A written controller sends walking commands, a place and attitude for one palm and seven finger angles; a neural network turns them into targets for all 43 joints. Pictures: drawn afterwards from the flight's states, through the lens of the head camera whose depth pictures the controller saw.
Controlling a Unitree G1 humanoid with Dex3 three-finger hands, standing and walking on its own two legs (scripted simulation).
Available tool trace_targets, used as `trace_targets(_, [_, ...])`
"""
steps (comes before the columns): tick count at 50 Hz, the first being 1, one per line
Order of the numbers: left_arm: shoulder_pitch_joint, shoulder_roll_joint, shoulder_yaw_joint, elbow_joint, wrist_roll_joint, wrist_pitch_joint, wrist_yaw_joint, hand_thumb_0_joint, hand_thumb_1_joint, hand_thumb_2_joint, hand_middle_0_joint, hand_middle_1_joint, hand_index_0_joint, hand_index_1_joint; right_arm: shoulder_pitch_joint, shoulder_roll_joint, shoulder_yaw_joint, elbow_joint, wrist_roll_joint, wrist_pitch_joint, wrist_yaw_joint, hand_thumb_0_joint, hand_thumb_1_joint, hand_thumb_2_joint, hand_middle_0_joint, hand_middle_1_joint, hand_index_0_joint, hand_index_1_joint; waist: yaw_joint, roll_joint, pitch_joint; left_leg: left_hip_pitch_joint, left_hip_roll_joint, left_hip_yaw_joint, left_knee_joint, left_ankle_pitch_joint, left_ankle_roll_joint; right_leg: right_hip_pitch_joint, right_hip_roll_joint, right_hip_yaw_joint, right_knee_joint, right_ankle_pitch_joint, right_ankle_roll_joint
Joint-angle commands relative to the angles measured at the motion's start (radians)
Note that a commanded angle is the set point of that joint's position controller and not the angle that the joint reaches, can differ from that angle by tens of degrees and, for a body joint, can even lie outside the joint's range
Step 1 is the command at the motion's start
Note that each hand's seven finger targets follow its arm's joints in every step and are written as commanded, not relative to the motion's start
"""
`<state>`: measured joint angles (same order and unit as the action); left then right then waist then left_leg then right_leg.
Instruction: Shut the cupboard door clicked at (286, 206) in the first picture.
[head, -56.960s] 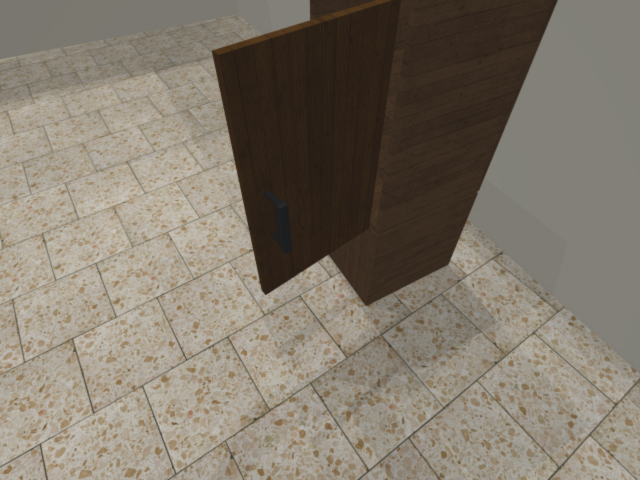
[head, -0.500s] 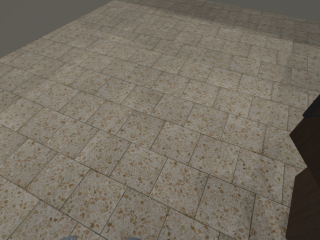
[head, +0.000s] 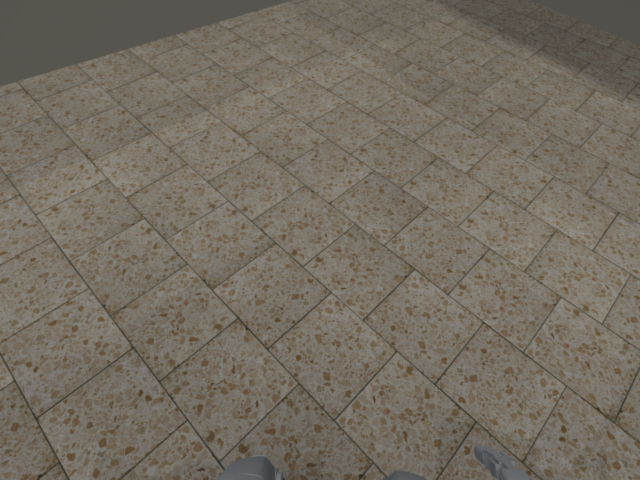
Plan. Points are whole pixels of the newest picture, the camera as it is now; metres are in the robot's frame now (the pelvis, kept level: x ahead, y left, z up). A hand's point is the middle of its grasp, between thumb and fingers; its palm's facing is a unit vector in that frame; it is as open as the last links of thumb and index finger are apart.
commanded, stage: walk to a spot facing it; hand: left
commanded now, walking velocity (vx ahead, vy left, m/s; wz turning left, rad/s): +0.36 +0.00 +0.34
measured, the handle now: out of the picture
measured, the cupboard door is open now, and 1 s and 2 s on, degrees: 34 34 34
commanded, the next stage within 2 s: turn to face it in 0.50 s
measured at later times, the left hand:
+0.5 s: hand (224, 410) +0.22 +0.15 -0.13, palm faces +0.27 -0.94 -0.23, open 7.2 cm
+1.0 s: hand (212, 388) +0.25 +0.18 -0.16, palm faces +0.32 -0.92 -0.21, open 7.4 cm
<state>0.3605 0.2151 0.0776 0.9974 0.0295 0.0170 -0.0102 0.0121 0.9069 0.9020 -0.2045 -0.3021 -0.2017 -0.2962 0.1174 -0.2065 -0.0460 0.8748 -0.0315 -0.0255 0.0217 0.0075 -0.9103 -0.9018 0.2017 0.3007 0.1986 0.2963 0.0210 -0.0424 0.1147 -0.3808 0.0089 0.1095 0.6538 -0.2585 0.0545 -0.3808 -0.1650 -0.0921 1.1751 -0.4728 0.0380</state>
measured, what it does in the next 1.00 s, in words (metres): walks ahead: right foot, then left foot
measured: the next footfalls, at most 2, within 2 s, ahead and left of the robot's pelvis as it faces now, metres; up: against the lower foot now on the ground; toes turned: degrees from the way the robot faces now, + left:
right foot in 0.30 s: +0.25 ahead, -0.14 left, +0.00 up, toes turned +0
left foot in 0.70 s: +0.34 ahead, +0.14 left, +0.00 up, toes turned +26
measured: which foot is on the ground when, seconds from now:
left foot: down 0.00-0.28, up 0.30-0.68, down 0.70-1.00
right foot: up 0.00-0.28, down 0.30-0.70, up 0.72-1.00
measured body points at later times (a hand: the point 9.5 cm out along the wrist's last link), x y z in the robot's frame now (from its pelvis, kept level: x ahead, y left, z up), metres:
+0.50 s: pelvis +0.20 -0.04 +0.02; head +0.22 -0.05 +0.47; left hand +0.20 +0.20 -0.11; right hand +0.27 -0.28 -0.13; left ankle +0.17 +0.09 -0.63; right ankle +0.21 -0.14 -0.72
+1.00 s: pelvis +0.29 +0.00 +0.01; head +0.32 +0.00 +0.46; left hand +0.24 +0.23 -0.14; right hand +0.48 -0.17 -0.13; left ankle +0.31 +0.12 -0.72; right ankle +0.32 -0.10 -0.71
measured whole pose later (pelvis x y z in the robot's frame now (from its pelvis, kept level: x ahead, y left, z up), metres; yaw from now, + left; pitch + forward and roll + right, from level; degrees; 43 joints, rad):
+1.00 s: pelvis +0.29 +0.00 +0.01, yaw +12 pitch -1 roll +0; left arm 0.33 0.16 0.06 0.96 0.03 0.05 -0.01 0.01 0.91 0.90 -0.20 -0.30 -0.20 -0.30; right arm 0.07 -0.16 -0.02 0.94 -0.03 0.05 -0.01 0.01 -0.91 -0.90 0.21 0.30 0.20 0.30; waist 0.06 0.03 0.05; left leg -0.32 0.12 0.21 0.61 -0.26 0.01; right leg -0.33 -0.04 -0.10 0.74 -0.35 0.02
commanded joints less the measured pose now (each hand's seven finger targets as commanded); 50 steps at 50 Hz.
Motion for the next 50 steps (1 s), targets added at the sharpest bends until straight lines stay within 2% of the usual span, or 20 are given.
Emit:
trace_targets(1, [-0.037, 0.055, 0.02, -0.123, 0.007, -0.036, -0.011, 0.0, 0.9, 0.9, -0.2, -0.3, -0.2, -0.3, 0.112, -0.164, -0.031, -0.008, -0.001, -0.02, -0.032, 0.0, -0.9, -0.9, 0.2, 0.3, 0.2, 0.3, -0.036, 0.193, -0.068, 0.099, 0.242, -0.344, -0.446, -0.194, 0.127, -0.194, -0.004, 0.057, -0.051, 0.136, -0.001])
trace_targets(8, [-0.145, 0.064, 0.016, -0.173, 0.002, -0.038, -0.022, 0.0, 0.9, 0.9, -0.2, -0.3, -0.2, -0.3, 0.146, -0.159, -0.045, 0.034, 0.003, -0.026, -0.024, 0.0, -0.9, -0.9, 0.2, 0.3, 0.2, 0.3, -0.029, 0.149, -0.036, 0.07, 0.204, -0.289, -0.472, -0.185, 0.139, -0.076, 0.047, 0.024, -0.403, 0.258, 0.015])
trace_targets(12, [-0.071, 0.084, 0.025, -0.159, 0.005, -0.055, -0.023, 0.0, 0.9, 0.9, -0.2, -0.3, -0.2, -0.3, 0.132, -0.151, -0.049, 0.045, 0.004, -0.019, -0.02, 0.0, -0.9, -0.9, 0.2, 0.3, 0.2, 0.3, 0.02, 0.106, -0.048, 0.006, 0.163, -0.276, -0.327, -0.189, 0.107, 0.17, 0.111, -0.015, -0.582, 0.282, 0.014])
trace_targets(13, [0.024, 0.114, 0.038, -0.131, 0.007, -0.064, -0.018, 0.0, 0.9, 0.9, -0.2, -0.3, -0.2, -0.3, 0.123, -0.129, -0.047, 0.045, 0.009, -0.019, -0.021, 0.0, -0.9, -0.9, 0.2, 0.3, 0.2, 0.3, 0.065, 0.04, -0.067, -0.1, 0.106, -0.248, -0.182, -0.206, 0.075, 0.347, 0.092, 0.028, -0.654, 0.242, 0.002])
trace_targets(15, [0.209, 0.272, 0.065, -0.099, 0.013, -0.074, 0.003, 0.0, 0.9, 0.9, -0.2, -0.3, -0.2, -0.3, 0.138, -0.036, -0.032, -0.008, 0.017, -0.026, -0.011, 0.0, -0.9, -0.9, 0.2, 0.3, 0.2, 0.3, 0.126, -0.35, -0.167, -0.357, -0.086, -0.11, 0.456, -0.386, 0.003, 0.523, -0.338, 0.605, -0.995, -0.126, -0.139])
trace_targets(16, [0.135, 0.24, 0.057, -0.119, 0.007, -0.076, 0.011, 0.0, 0.9, 0.9, -0.2, -0.3, -0.2, -0.3, 0.134, -0.077, -0.044, -0.005, 0.005, -0.022, -0.008, 0.0, -0.9, -0.9, 0.2, 0.3, 0.2, 0.3, 0.081, -0.239, -0.124, -0.385, -0.021, -0.183, 0.599, -0.279, 0.003, 0.416, -0.353, 0.644, -1.044, -0.268, -0.176])
trace_targets(17, [0.028, 0.202, 0.051, -0.136, 0.007, -0.076, 0.019, 0.0, 0.9, 0.9, -0.2, -0.3, -0.2, -0.3, 0.141, -0.073, -0.049, 0.008, 0.003, -0.019, -0.005, 0.0, -0.9, -0.9, 0.2, 0.3, 0.2, 0.3, 0.03, -0.221, -0.096, -0.387, 0.021, -0.189, 0.671, -0.175, -0.005, 0.33, -0.341, 0.595, -1.054, -0.299, -0.169])
trace_targets(20, [-0.072, 0.076, 0.015, -0.143, 0.002, -0.094, 0.023, 0.0, 0.9, 0.9, -0.2, -0.3, -0.2, -0.3, 0.14, -0.041, -0.035, 0.057, 0.002, 0.005, 0.01, 0.0, -0.9, -0.9, 0.2, 0.3, 0.2, 0.3, -0.031, -0.107, -0.062, -0.274, 0.077, -0.151, 0.61, 0.002, -0.043, 0.183, -0.201, 0.131, -0.982, 0.234, -0.12])
trace_targets(23, [-0.025, 0.079, 0.013, -0.104, 0.0, -0.102, 0.03, 0.0, 0.9, 0.9, -0.2, -0.3, -0.2, -0.3, 0.125, -0.011, -0.027, 0.05, 0.007, 0.025, 0.015, 0.0, -0.9, -0.9, 0.2, 0.3, 0.2, 0.3, -0.036, -0.093, -0.083, -0.278, 0.072, -0.094, 0.477, -0.016, -0.071, 0.274, -0.184, -0.031, -0.909, 0.691, -0.13])
trace_targets(26, [-0.002, 0.101, 0.017, -0.087, -0.001, -0.093, 0.034, 0.0, 0.9, 0.9, -0.2, -0.3, -0.2, -0.3, 0.062, 0.007, -0.013, 0.02, 0.006, 0.032, 0.023, 0.0, -0.9, -0.9, 0.2, 0.3, 0.2, 0.3, -0.02, -0.101, -0.093, -0.244, 0.067, -0.033, 0.268, 0.003, -0.071, 0.34, -0.175, -0.119, -0.863, 0.83, -0.12])
trace_targets(29, [0.01, 0.148, 0.026, -0.08, 0.0, -0.08, 0.034, 0.0, 0.9, 0.9, -0.2, -0.3, -0.2, -0.3, -0.001, -0.013, -0.006, -0.017, 0.008, 0.024, 0.029, 0.0, -0.9, -0.9, 0.2, 0.3, 0.2, 0.3, 0.005, -0.111, -0.108, -0.18, 0.045, 0.009, 0.084, -0.01, -0.056, 0.396, -0.206, -0.128, -0.787, 0.887, -0.119])
trace_targets(32, [0.01, 0.142, 0.014, -0.067, -0.004, -0.071, 0.036, 0.0, 0.9, 0.9, -0.2, -0.3, -0.2, -0.3, 0.102, -0.038, -0.003, 0.011, 0.003, 0.015, 0.013, 0.0, -0.9, -0.9, 0.2, 0.3, 0.2, 0.3, -0.047, -0.097, -0.147, 0.109, -0.01, 0.022, -0.095, 0.111, -0.029, 0.292, -0.163, -0.134, -0.632, 0.889, -0.093])
trace_targets(33, [0.012, 0.122, 0.004, -0.072, -0.011, -0.062, 0.039, 0.0, 0.9, 0.9, -0.2, -0.3, -0.2, -0.3, 0.205, -0.094, -0.013, 0.044, -0.002, 0.008, 0.004, 0.0, -0.9, -0.9, 0.2, 0.3, 0.2, 0.3, -0.091, -0.008, -0.213, 0.326, 0.044, -0.024, -0.164, 0.329, -0.016, 0.182, -0.12, -0.145, -0.487, 0.695, -0.06])
trace_targets(34, [0.077, 0.058, -0.01, -0.08, -0.024, -0.049, 0.041, 0.0, 0.9, 0.9, -0.2, -0.3, -0.2, -0.3, 0.287, -0.21, -0.034, 0.056, -0.011, 0.0, -0.01, 0.0, -0.9, -0.9, 0.2, 0.3, 0.2, 0.3, -0.102, 0.284, -0.32, 0.55, 0.313, -0.341, -0.15, 0.706, 0.095, -0.047, 0.026, -0.152, -0.281, 0.119, -0.003])
trace_targets(35, [0.057, 0.047, -0.029, -0.092, -0.018, -0.039, 0.051, 0.0, 0.9, 0.9, -0.2, -0.3, -0.2, -0.3, 0.327, -0.253, -0.037, 0.07, 0.005, 0.011, -0.026, 0.0, -0.9, -0.9, 0.2, 0.3, 0.2, 0.3, -0.121, 0.3, -0.368, 0.501, 0.445, -0.423, -0.227, 0.756, 0.187, -0.04, 0.089, -0.032, -0.12, -0.27, -0.017])
trace_targets(36, [0.042, 0.032, -0.032, -0.101, -0.014, -0.028, 0.054, 0.0, 0.9, 0.9, -0.2, -0.3, -0.2, -0.3, 0.253, -0.25, -0.03, 0.048, 0.006, 0.013, -0.037, 0.0, -0.9, -0.9, 0.2, 0.3, 0.2, 0.3, -0.086, 0.167, -0.27, 0.383, 0.457, -0.394, -0.25, 0.602, 0.193, -0.07, 0.08, 0.035, -0.082, -0.226, -0.028])
trace_targets(38, [0.008, 0.033, -0.032, -0.052, -0.01, -0.005, 0.047, 0.0, 0.9, 0.9, -0.2, -0.3, -0.2, -0.3, 0.094, -0.173, -0.011, 0.023, 0.006, 0.011, -0.05, 0.0, -0.9, -0.9, 0.2, 0.3, 0.2, 0.3, -0.055, 0.303, -0.178, 0.199, 0.392, -0.307, -0.352, 0.259, 0.135, -0.064, 0.051, 0.092, -0.085, -0.105, -0.019])
trace_targets(42, [0.052, 0.023, -0.014, -0.018, -0.008, 0.022, 0.016, 0.0, 0.9, 0.9, -0.2, -0.3, -0.2, -0.3, -0.018, -0.166, -0.007, 0.012, 0.002, 0.027, -0.051, 0.0, -0.9, -0.9, 0.2, 0.3, 0.2, 0.3, 0.002, 0.171, -0.127, 0.073, 0.34, -0.159, -0.384, 0.007, 0.097, 0.038, 0.087, 0.041, -0.245, -0.012, -0.021])
trace_targets(48, [0.081, 0.009, 0.01, -0.054, 0.001, 0.027, 0.001, 0.0, 0.9, 0.9, -0.2, -0.3, -0.2, -0.3, -0.068, -0.173, -0.041, 0.0, 0.006, 0.06, -0.046, 0.0, -0.9, -0.9, 0.2, 0.3, 0.2, 0.3, 0.03, 0.157, -0.069, -0.015, 0.325, -0.071, -0.291, -0.24, 0.042, 0.124, 0.14, -0.022, -0.481, 0.158, -0.02])
trace_targets(50, [0.101, 0.059, 0.024, -0.072, 0.007, 0.015, 0.003, 0.0, 0.9, 0.9, -0.2, -0.3, -0.2, -0.3, -0.069, -0.129, -0.043, -0.015, 0.013, 0.063, -0.043, 0.0, -0.9, -0.9, 0.2, 0.3, 0.2, 0.3, 0.049, 0.008, -0.049, -0.042, 0.208, 0.031, -0.078, -0.241, -0.03, 0.121, 0.09, 0.137, -0.713, 0.235, -0.059])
